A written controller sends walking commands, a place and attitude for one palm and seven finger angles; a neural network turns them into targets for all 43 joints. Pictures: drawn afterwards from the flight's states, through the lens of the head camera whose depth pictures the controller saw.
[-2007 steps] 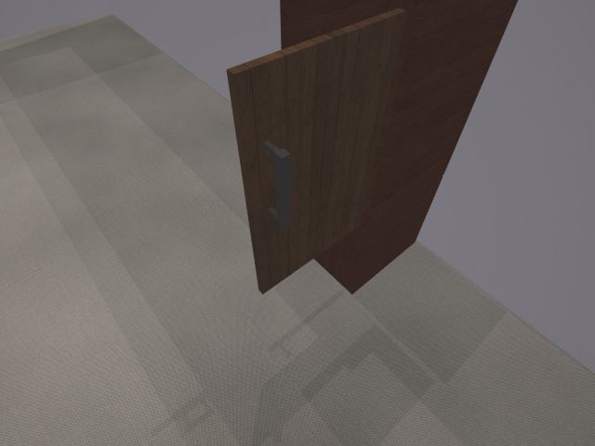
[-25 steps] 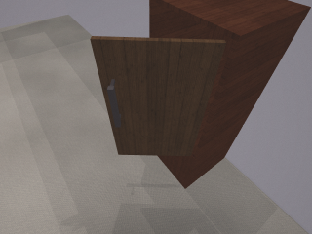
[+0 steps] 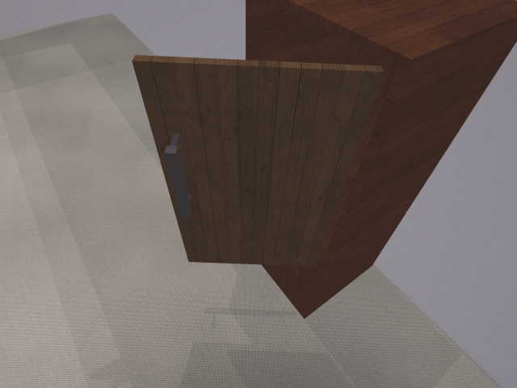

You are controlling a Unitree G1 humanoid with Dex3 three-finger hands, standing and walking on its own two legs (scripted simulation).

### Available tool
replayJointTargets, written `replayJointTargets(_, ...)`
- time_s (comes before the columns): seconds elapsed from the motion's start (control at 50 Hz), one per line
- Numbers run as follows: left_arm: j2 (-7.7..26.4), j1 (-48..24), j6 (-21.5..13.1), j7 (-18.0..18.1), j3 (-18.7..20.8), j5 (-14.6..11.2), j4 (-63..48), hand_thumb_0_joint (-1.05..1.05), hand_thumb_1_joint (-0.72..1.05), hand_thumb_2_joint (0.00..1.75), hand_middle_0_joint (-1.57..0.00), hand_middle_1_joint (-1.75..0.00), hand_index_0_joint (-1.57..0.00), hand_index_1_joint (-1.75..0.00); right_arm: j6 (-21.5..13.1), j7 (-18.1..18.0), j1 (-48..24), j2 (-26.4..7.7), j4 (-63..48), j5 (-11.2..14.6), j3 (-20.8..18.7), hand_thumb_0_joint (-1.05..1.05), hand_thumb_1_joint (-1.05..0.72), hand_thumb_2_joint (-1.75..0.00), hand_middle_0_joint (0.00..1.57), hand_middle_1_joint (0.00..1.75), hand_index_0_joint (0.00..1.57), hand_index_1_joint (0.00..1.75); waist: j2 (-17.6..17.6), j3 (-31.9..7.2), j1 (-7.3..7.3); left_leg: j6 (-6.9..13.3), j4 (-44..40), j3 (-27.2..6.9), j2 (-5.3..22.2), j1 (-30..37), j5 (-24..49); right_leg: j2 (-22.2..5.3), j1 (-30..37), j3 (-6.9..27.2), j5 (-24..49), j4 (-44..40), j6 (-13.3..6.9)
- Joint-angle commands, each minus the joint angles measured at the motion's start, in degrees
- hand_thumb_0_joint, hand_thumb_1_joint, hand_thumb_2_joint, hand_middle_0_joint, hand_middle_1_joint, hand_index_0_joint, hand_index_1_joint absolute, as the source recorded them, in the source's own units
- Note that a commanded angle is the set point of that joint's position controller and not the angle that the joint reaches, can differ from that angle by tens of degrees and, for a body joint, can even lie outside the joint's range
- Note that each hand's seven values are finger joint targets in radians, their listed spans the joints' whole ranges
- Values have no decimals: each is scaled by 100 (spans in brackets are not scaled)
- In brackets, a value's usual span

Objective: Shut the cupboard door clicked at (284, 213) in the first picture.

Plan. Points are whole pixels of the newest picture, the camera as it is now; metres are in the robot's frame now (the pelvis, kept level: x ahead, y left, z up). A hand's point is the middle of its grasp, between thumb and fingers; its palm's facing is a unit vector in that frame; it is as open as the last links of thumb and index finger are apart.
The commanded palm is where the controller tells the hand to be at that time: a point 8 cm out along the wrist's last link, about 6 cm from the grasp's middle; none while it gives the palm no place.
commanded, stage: come to a stop and stand still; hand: left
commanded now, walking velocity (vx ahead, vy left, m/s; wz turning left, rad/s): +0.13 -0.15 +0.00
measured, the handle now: (181, 178) +0.46 +0.18 +0.04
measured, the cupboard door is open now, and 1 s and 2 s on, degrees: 53 53 53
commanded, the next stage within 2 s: look again from close up in 0.98 s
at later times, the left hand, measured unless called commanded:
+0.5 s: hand out of the picture +0.07 +0.17 -0.17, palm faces +0.06 -0.98 -0.21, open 7.4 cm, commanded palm none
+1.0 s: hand out of the picture +0.06 +0.13 -0.16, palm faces +0.00 -0.98 -0.22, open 7.4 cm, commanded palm none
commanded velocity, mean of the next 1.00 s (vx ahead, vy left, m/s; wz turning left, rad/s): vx -0.06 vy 0.00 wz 0.00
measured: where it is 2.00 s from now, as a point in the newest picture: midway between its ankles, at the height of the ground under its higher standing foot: outside the picture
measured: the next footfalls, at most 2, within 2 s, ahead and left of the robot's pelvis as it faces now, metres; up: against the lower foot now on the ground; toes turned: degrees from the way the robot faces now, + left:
left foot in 0.24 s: +0.10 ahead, +0.09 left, +0.00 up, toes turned +2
right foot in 0.60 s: +0.06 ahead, -0.17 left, +0.00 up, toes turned -1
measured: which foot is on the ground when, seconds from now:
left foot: down 0.00-0.04, up 0.06-0.22, down 0.24-1.00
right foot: down 0.00-0.26, up 0.28-0.58, down 0.60-1.00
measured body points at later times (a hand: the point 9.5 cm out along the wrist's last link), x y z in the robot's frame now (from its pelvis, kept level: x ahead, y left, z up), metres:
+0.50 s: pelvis +0.04 -0.01 +0.01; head +0.08 +0.00 +0.45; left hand +0.07 +0.22 -0.15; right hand +0.12 -0.24 -0.14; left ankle +0.06 +0.09 -0.73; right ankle +0.01 -0.15 -0.70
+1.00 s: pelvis +0.01 -0.05 +0.00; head +0.01 -0.05 +0.45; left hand +0.07 +0.18 -0.14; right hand +0.00 -0.29 -0.15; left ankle +0.06 +0.09 -0.73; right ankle +0.02 -0.17 -0.73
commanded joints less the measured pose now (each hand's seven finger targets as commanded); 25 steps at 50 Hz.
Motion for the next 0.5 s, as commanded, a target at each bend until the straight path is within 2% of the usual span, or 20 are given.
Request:
replayJointTargets(0.0,754,1263,-70,125,285,5,80,0,90,90,-20,-30,-20,-30,-126,-124,-186,-512,-432,-7,-184,0,-90,-90,20,30,20,30,-1071,247,290,121,1396,453,184,-1569,-3,-1493,1113,1389,4524,-802,-235)
replayJointTargets(0.02,687,1454,-82,176,263,10,146,0,90,90,-20,-30,-20,-30,-106,-135,-472,-457,-530,-12,-186,0,-90,-90,20,30,20,30,-1078,503,411,66,2095,410,134,-2211,-1174,-1803,1372,1681,6048,-791,-455)
replayJointTargets(0.04,576,1544,-91,237,228,15,177,0,90,90,-20,-30,-20,-30,-80,-154,-527,-384,-561,-1,-177,0,-90,-90,20,30,20,30,-825,566,395,50,2441,237,221,-2412,-1308,-1910,1454,1570,7255,-637,-500)
replayJointTargets(0.06,446,1468,-103,289,178,29,163,0,90,90,-20,-30,-20,-30,-69,-145,-592,-343,-530,15,-165,0,-90,-90,20,30,20,30,-426,615,347,31,2409,165,297,-2385,-1205,-1874,1363,1367,7678,-582,-501)
replayJointTargets(0.08,468,1344,-119,315,163,35,119,0,90,90,-20,-30,-20,-30,-54,-133,-608,-270,-517,53,-143,0,-90,-90,20,30,20,30,-168,519,277,-6,2159,199,269,-2253,-1164,-1790,1406,1263,7778,-546,-481)
replayJointTargets(0.12,487,1076,-123,326,135,25,13,0,90,90,-20,-30,-20,-30,-22,-120,-542,-142,-487,87,-121,0,-90,-90,20,30,20,30,33,338,108,-8,1271,322,158,-1477,-719,-1585,956,1058,7538,-457,-426)
replayJointTargets(0.14,510,862,-124,325,121,18,-49,0,90,90,-20,-30,-20,-30,-19,-126,-319,-84,-423,100,-123,0,-90,-90,20,30,20,30,37,285,-74,-1,639,434,37,-875,-184,-1414,625,839,7520,-245,-297)
replayJointTargets(0.16,660,639,-118,319,146,-37,-137,0,90,90,-20,-30,-20,-30,-10,-157,-14,-186,-364,100,-149,0,-90,-90,20,30,20,30,32,97,-252,42,7,471,-128,-121,782,-1139,317,659,7170,23,-96)
replayJointTargets(0.18,882,434,-119,304,215,-84,-245,0,90,90,-20,-30,-20,-30,-41,-191,289,-489,-314,88,-237,0,-90,-90,20,30,20,30,-18,-99,-423,163,-376,367,9,718,2019,-988,-127,585,6501,370,93)
replayJointTargets(0.2,864,347,-118,289,239,-134,-328,0,90,90,-20,-30,-20,-30,-82,-235,499,-829,-308,60,-335,0,-90,-90,20,30,20,30,175,-290,-508,578,-168,-402,770,1525,3815,-709,-905,462,5006,916,327)
replayJointTargets(0.22,581,283,-103,310,199,-173,-411,0,90,90,-20,-30,-20,-30,-104,-247,682,-1012,-321,68,-361,0,-90,-90,20,30,20,30,844,-471,-496,1312,-398,-1354,1797,1480,5453,-430,-1181,204,1698,1853,560)
replayJointTargets(0.24,435,281,-54,325,174,-135,-435,0,90,90,-20,-30,-20,-30,-82,-215,381,-974,-373,94,-338,0,-90,-90,20,30,20,30,878,-66,-287,1667,-911,-1503,2207,648,5735,-355,-1048,191,-1042,2372,559)
replayJointTargets(0.26,397,299,10,317,190,-66,-441,0,90,90,-20,-30,-20,-30,-108,-203,-32,-970,-512,63,-282,0,-90,-90,20,30,20,30,914,286,-105,1639,-1102,-1496,2193,102,5391,-461,-968,355,-1220,2367,465)
replayJointTargets(0.28,302,272,83,314,177,-34,-406,0,90,90,-20,-30,-20,-30,-121,-213,-271,-798,-593,50,-222,0,-90,-90,20,30,20,30,890,507,-24,1522,-1243,-1422,2112,-315,4886,-593,-883,362,-1097,2287,473)
replayJointTargets(0.3,171,298,142,302,157,-10,-356,0,90,90,-20,-30,-20,-30,-91,-209,-415,-670,-643,26,-186,0,-90,-90,20,30,20,30,811,577,51,1421,-1292,-1288,1939,-454,4598,-679,-828,269,-938,2118,478)
replayJointTargets(0.34,60,426,202,264,131,-1,-327,0,90,90,-20,-30,-20,-30,-48,-194,-518,-709,-723,-1,-216,0,-90,-90,20,30,20,30,649,331,119,1346,-1115,-1080,1765,-130,4860,-649,-849,38,-638,1835,504)
replayJointTargets(0.42,191,169,276,221,218,18,-558,0,90,90,-20,-30,-20,-30,45,-120,-561,-1002,-896,-31,-384,0,-90,-90,20,30,20,30,829,-206,39,1234,-992,-871,1636,120,4351,-532,-931,-190,-226,1828,553)
replayJointTargets(0.48,243,-137,264,195,263,31,-779,0,90,90,-20,-30,-20,-30,87,-72,-657,-1021,-1016,-78,-462,0,-90,-90,20,30,20,30,951,-151,7,1133,-950,-811,1551,-13,3859,-531,-899,-273,-131,1484,551)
